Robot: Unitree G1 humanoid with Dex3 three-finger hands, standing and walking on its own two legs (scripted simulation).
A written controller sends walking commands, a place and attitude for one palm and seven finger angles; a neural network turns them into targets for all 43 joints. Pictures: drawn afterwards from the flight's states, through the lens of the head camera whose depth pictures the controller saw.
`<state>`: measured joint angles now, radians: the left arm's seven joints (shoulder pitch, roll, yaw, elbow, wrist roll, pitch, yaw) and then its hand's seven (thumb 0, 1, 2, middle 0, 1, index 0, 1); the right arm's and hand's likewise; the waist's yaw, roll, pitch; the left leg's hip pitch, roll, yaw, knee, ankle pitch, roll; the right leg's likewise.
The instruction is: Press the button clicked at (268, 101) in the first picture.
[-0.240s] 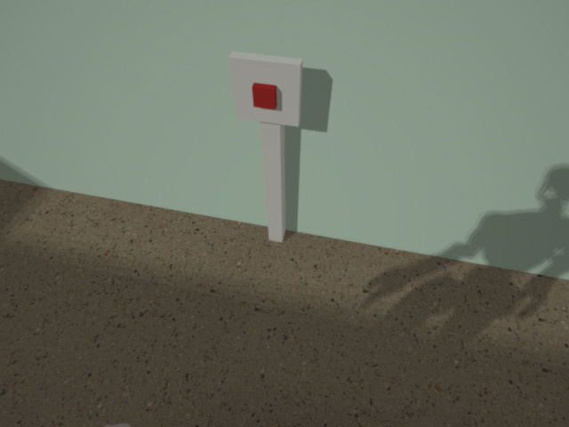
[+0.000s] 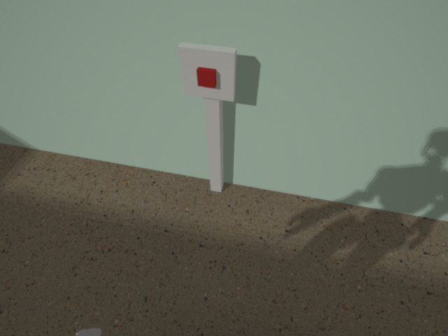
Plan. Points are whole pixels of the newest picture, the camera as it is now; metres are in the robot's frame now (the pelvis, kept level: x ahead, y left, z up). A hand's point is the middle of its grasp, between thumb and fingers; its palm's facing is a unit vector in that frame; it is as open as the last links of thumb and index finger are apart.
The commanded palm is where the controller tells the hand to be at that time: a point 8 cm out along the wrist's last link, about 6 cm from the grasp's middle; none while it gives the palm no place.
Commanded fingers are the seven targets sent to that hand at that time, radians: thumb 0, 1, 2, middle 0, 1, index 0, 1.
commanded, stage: stand and wait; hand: left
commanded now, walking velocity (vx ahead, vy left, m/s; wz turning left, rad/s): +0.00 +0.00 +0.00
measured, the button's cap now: (206, 77) +0.86 +0.10 -0.04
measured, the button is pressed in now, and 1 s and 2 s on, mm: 0 0 0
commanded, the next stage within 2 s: look at it before walking up in 0.26 s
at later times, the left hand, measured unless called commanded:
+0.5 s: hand out of the picture +0.09 +0.23 -0.16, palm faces -0.02 -0.95 -0.33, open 7.4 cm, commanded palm none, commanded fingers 0.00 0.90 0.90 -0.20 -0.30 -0.20 -0.30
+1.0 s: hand out of the picture +0.09 +0.24 -0.16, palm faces -0.02 -0.94 -0.33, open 7.4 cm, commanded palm none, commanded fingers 0.00 0.90 0.90 -0.20 -0.30 -0.20 -0.30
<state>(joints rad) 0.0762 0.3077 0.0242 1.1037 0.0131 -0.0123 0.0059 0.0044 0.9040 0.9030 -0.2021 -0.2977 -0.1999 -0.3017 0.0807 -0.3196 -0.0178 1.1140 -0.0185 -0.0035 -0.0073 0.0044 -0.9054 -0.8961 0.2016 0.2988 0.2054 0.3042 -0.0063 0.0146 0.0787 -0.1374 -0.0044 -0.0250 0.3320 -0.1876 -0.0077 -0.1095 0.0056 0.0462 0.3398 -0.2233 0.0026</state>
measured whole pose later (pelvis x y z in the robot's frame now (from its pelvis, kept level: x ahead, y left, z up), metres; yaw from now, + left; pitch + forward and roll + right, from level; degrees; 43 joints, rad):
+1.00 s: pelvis +0.01 +0.00 +0.00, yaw +0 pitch -1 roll +0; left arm 0.10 0.32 0.02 1.11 0.01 -0.01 0.00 0.00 0.90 0.90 -0.20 -0.30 -0.20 -0.30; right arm 0.10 -0.32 -0.02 1.12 -0.02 0.00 -0.01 0.00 -0.90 -0.90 0.20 0.30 0.21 0.30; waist -0.01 0.00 0.07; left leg -0.10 0.00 -0.02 0.31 -0.20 -0.01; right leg -0.07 0.01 0.05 0.31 -0.22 0.00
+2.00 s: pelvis +0.08 -0.02 -0.02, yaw -7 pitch +0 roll +0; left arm 0.18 0.19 0.07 1.03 0.02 -0.03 -0.03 0.01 0.91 0.90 -0.20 -0.30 -0.20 -0.30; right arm 0.45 -0.12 -0.03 1.17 -0.03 -0.03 -0.02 0.00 -0.91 -0.90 0.20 0.30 0.20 0.30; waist -0.02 0.00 0.10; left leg -0.10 0.07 0.09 0.59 -0.46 -0.02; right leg -0.33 -0.05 -0.10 0.57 -0.29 -0.06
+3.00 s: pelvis +0.30 -0.07 -0.01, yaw -7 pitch -1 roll +1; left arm 0.18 0.19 0.07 1.00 0.03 0.01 0.04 0.00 0.91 0.90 -0.20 -0.30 -0.20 -0.30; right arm 0.12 -0.21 -0.08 1.02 -0.01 0.07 -0.03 0.00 -0.91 -0.90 0.20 0.30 0.20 0.30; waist 0.01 0.02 0.13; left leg -0.37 0.01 0.02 0.97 -0.51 -0.03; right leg -0.22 -0.05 -0.10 0.53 -0.30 -0.03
